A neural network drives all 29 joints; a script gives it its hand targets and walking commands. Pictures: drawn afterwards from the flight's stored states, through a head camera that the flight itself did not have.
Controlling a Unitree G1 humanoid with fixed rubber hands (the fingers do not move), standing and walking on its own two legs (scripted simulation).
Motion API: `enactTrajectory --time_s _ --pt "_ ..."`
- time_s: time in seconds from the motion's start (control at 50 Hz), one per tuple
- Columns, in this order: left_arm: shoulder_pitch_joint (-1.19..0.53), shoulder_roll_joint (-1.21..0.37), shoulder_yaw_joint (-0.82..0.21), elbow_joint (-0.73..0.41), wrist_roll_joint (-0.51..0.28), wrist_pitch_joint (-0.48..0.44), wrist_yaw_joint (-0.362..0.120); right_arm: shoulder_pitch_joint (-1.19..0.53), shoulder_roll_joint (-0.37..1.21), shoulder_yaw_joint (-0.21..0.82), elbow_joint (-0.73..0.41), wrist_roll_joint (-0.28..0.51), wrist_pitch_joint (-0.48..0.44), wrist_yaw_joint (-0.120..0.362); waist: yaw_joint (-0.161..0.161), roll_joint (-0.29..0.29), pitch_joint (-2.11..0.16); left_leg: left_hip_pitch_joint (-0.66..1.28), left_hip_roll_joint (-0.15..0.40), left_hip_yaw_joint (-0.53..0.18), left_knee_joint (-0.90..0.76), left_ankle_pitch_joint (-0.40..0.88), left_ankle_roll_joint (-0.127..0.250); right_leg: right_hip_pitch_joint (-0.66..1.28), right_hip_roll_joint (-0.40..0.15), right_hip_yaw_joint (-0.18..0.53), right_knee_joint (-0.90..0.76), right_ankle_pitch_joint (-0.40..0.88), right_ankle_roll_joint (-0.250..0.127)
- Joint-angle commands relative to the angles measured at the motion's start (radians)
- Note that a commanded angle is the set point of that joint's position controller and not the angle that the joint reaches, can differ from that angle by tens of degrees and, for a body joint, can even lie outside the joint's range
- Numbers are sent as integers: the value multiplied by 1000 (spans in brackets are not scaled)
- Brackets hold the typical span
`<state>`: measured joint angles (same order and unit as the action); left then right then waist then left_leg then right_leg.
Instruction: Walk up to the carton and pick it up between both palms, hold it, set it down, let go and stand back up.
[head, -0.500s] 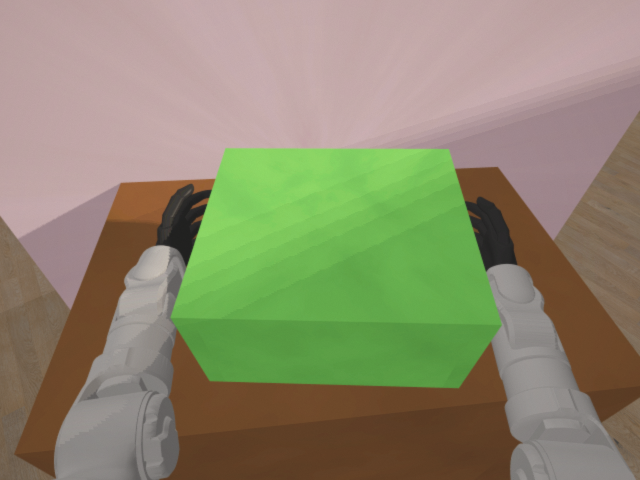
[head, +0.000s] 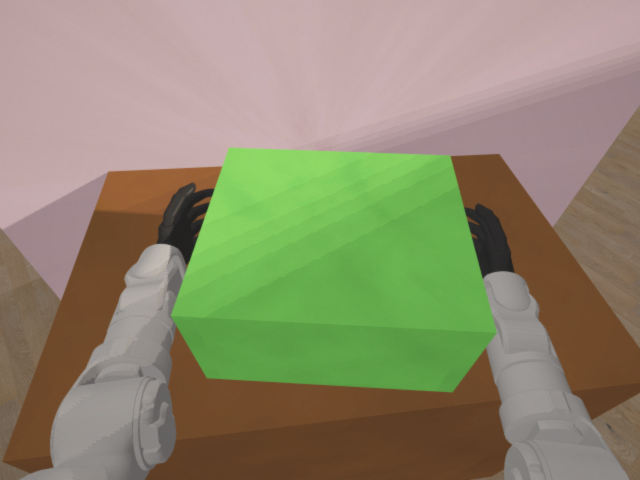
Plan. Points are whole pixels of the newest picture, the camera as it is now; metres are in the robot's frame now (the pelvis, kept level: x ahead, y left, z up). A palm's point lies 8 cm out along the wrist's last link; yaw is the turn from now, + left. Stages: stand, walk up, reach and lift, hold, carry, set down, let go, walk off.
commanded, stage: set down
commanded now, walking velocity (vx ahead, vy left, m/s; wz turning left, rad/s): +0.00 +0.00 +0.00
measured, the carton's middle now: (333, 262) +0.39 -0.03 +0.07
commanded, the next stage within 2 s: none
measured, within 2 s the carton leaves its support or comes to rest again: rests again in 0.96 s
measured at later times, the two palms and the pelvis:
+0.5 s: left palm (184, 248) +0.44 +0.17 +0.05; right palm (479, 274) +0.37 -0.23 +0.06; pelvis +0.01 +0.00 +0.00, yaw +0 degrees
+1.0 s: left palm (189, 256) +0.45 +0.17 +0.02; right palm (470, 288) +0.37 -0.23 +0.02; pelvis +0.02 +0.00 +0.00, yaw +0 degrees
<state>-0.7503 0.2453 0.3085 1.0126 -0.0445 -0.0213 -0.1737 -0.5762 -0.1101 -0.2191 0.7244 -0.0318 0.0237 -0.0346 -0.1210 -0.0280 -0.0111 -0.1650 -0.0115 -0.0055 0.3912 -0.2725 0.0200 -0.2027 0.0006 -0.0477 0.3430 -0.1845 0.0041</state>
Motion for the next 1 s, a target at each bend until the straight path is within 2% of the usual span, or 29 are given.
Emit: enactTrajectory --time_s 0.0,0.02,0.04,0.08,0.1,0.14,0.18,0.2,0.24,0.32,0.38,0.42,0.44,0.46,0.48,0.5,0.54,0.58,0.62,0.66,0.68,0.72,0.76,0.8,0.82,0.84,0.88,0.92,0.98 --pt "-734 -461 -274 -156 74 -120 -97 -532 640 244 -160 -58 -108 55 -34 68 -522 -184 -43 21 -69 369 -56 448 -35 51 58 674 52" --pt "-746 -442 -269 -134 76 -123 -102 -523 635 240 -150 -67 -110 53 -33 48 -514 -194 -37 23 -74 354 -53 453 -39 48 60 676 54" --pt "-748 -445 -276 -147 76 -131 -99 -524 638 240 -151 -73 -119 53 -37 63 -541 -198 -39 24 -64 360 -55 450 -40 50 66 692 54" --pt "-736 -438 -276 -121 79 -145 -97 -518 643 240 -140 -79 -127 51 -39 51 -548 -218 -41 26 -66 355 -50 470 -42 58 70 716 55" --pt "-734 -440 -268 -113 79 -150 -95 -536 653 252 -149 -73 -132 53 -22 49 -554 -220 -43 26 -61 365 -49 475 -44 62 78 739 59" --pt "-711 -452 -272 -112 79 -153 -95 -503 652 250 -122 -71 -139 50 -35 53 -550 -217 -39 22 -64 376 -49 474 -45 58 76 737 55" --pt "-706 -437 -266 -104 88 -165 -95 -497 648 260 -117 -66 -145 51 -21 67 -569 -220 -43 24 -55 383 -50 484 -46 65 86 763 55" --pt "-712 -447 -272 -107 80 -164 -94 -501 655 257 -123 -73 -148 47 -34 58 -568 -225 -44 26 -59 378 -51 482 -44 60 80 757 55" --pt "-691 -438 -269 -80 85 -171 -96 -493 662 259 -103 -66 -155 44 -25 60 -547 -238 -46 25 -56 379 -48 476 -48 63 84 772 58" --pt "-704 -460 -297 -89 65 -204 -85 -507 680 276 -126 -72 -190 44 -26 70 -645 -261 -43 22 -44 420 -52 506 -45 61 102 828 54" --pt "-667 -450 -291 -61 71 -211 -89 -477 677 279 -92 -78 -207 35 -36 59 -619 -275 -45 18 -41 443 -51 512 -50 68 111 895 58" --pt "-695 -465 -312 -91 55 -234 -82 -506 690 291 -104 -74 -226 38 -31 63 -674 -269 -38 17 -30 468 -54 503 -49 67 114 885 56" --pt "-682 -465 -314 -71 55 -238 -83 -487 682 287 -81 -80 -232 36 -41 65 -655 -266 -37 16 -31 480 -55 499 -45 62 113 883 54" --pt "-667 -451 -299 -66 71 -243 -79 -468 679 279 -54 -85 -235 38 -26 81 -648 -273 -40 19 -24 486 -56 485 -47 64 116 871 49" --pt "-671 -455 -293 -48 69 -240 -80 -489 668 266 -54 -82 -238 37 -40 81 -632 -260 -34 13 -22 499 -60 470 -44 60 108 857 46" --pt "-666 -456 -289 -45 75 -241 -81 -479 671 268 -44 -91 -240 38 -28 82 -632 -252 -32 15 -21 510 -60 467 -45 59 102 858 46" --pt "-660 -463 -302 -30 72 -253 -80 -490 678 278 -56 -86 -263 36 -26 63 -663 -269 -32 15 -18 495 -57 471 -46 64 113 890 52" --pt "-666 -457 -307 -39 72 -265 -73 -480 670 264 -39 -96 -280 34 -35 81 -681 -283 -29 15 -19 494 -61 473 -48 63 117 873 44" --pt "-658 -461 -309 -25 70 -279 -70 -485 675 269 -42 -101 -295 34 -27 80 -707 -263 -30 19 -5 538 -66 448 -42 53 112 885 45" --pt "-656 -452 -323 -16 58 -299 -65 -474 663 272 -18 -98 -318 26 -39 88 -716 -264 -27 12 9 566 -71 437 -44 53 115 914 44" --pt "-658 -453 -319 -12 60 -308 -62 -490 669 277 -38 -100 -330 30 -15 82 -746 -286 -25 17 4 546 -68 455 -44 56 123 899 44" --pt "-640 -451 -328 -2 63 -320 -55 -457 665 268 12 -109 -349 26 -34 100 -742 -266 -21 12 19 598 -76 424 -45 54 127 928 44" --pt "-634 -444 -324 13 67 -336 -49 -453 642 257 56 -114 -371 28 -28 109 -727 -232 -7 -1 35 661 -88 381 -40 50 119 905 39" --pt "-636 -447 -325 30 68 -340 -46 -464 642 247 66 -124 -389 25 -30 117 -740 -214 -6 8 45 660 -93 355 -32 40 112 873 33" --pt "-631 -459 -337 31 64 -345 -46 -463 630 239 75 -124 -403 24 -47 121 -756 -192 0 -1 55 709 -100 333 -28 33 115 897 33" --pt "-619 -437 -324 62 73 -347 -51 -451 624 249 94 -121 -408 26 -19 109 -713 -205 -1 8 48 713 -97 334 -30 37 112 879 33" --pt "-619 -441 -321 62 70 -363 -48 -457 633 248 104 -116 -432 28 -14 112 -736 -191 3 3 59 753 -102 312 -29 42 111 880 31" --pt "-639 -442 -329 83 68 -371 -49 -484 616 214 126 -127 -452 27 -26 118 -731 -182 8 3 75 751 -109 263 -23 30 102 840 29" --pt "-617 -433 -316 108 80 -379 -47 -476 608 212 174 -127 -479 25 -9 120 -704 -175 13 -2 81 771 -109 249 -27 33 107 852 26"
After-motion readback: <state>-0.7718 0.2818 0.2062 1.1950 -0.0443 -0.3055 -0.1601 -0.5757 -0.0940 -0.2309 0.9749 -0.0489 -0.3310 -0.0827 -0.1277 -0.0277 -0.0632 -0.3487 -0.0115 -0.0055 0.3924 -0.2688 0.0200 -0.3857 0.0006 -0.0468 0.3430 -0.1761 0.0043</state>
